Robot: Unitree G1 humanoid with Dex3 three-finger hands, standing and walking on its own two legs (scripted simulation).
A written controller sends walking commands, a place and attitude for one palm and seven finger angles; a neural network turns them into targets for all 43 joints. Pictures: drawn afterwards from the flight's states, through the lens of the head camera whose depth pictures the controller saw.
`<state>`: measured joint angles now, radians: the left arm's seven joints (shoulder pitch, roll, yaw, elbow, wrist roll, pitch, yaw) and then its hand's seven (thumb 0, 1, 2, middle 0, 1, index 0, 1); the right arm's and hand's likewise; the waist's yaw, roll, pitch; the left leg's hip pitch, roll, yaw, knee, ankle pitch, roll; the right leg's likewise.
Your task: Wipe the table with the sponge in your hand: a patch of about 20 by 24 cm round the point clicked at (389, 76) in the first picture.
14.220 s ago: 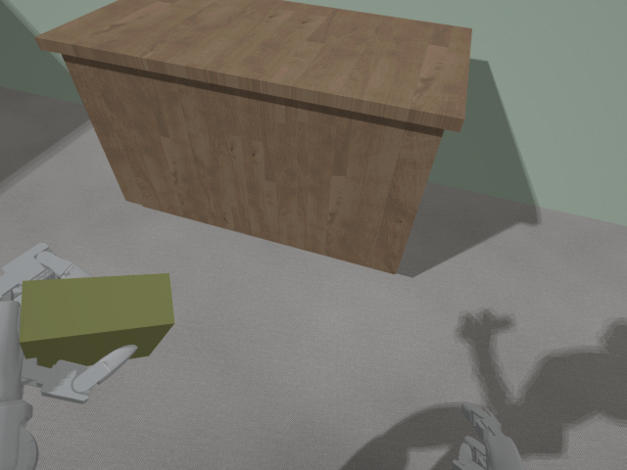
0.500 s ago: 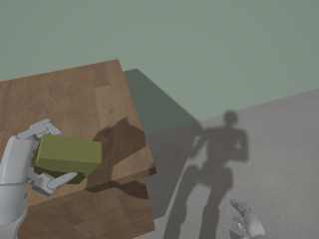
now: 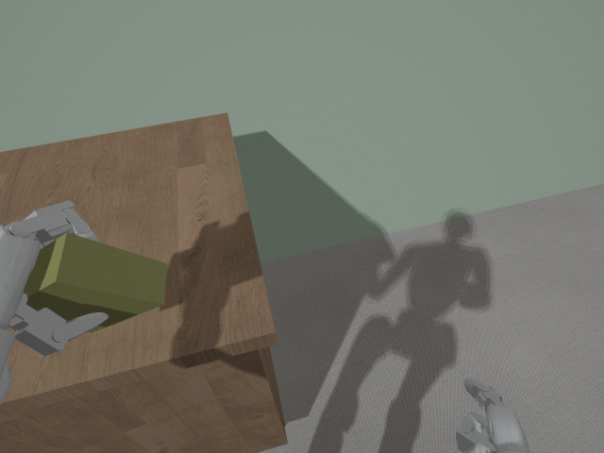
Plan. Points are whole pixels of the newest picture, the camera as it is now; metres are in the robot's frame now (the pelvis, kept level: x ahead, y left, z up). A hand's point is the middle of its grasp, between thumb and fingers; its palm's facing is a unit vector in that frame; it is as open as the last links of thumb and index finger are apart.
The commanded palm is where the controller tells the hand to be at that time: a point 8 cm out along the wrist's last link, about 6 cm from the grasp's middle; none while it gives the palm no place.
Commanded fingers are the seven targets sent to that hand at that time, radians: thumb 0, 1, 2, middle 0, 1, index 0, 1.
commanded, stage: turn the palm down, sponge in hand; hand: left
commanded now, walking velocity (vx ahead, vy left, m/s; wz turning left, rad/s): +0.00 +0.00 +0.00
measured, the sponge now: (96, 293) +0.23 +0.26 +0.16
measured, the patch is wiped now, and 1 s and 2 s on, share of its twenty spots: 0.00 0.00 0.00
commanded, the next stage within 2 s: move the sponge above the wiping area in 1.38 s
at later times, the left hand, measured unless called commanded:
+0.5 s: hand (4, 273) +0.22 +0.33 +0.20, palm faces +0.31 -0.22 -0.93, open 9.3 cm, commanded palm +0.17 +0.32 +0.25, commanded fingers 0.00 0.10 1.30 -1.20 -1.60 -1.20 -1.60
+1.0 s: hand out of the picture +0.21 +0.34 +0.19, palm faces +0.18 -0.08 -0.98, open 9.3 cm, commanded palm +0.16 +0.33 +0.26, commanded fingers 0.00 0.10 1.30 -1.20 -1.60 -1.20 -1.60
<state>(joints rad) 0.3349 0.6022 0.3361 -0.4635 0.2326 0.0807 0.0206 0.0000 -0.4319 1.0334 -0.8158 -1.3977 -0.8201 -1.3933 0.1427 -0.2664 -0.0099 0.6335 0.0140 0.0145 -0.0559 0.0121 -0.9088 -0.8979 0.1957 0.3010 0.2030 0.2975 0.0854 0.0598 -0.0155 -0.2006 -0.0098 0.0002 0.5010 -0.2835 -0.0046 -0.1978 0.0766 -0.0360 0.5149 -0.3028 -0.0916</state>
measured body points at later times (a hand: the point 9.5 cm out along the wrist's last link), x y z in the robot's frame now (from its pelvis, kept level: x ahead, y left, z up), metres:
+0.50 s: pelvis -0.02 +0.04 +0.01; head -0.03 -0.01 +0.45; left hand +0.19 +0.34 +0.25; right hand +0.21 -0.17 -0.08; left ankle -0.01 +0.13 -0.73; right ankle -0.02 -0.05 -0.73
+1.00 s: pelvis -0.03 +0.06 +0.01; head -0.04 +0.00 +0.46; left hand +0.19 +0.34 +0.24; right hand +0.22 -0.13 -0.08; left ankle -0.01 +0.13 -0.73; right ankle -0.02 -0.05 -0.73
